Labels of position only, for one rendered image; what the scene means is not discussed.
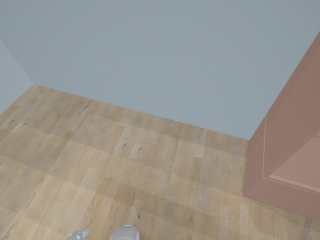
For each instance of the robot left hand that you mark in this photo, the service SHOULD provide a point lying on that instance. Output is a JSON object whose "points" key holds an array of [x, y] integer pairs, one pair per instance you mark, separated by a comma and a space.
{"points": [[79, 235]]}

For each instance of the left robot thigh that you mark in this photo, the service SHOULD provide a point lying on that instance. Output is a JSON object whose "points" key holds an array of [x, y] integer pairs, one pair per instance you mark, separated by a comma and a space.
{"points": [[125, 233]]}

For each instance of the cupboard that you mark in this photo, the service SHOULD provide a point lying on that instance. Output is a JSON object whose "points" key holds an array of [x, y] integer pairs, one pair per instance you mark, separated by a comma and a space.
{"points": [[283, 155]]}

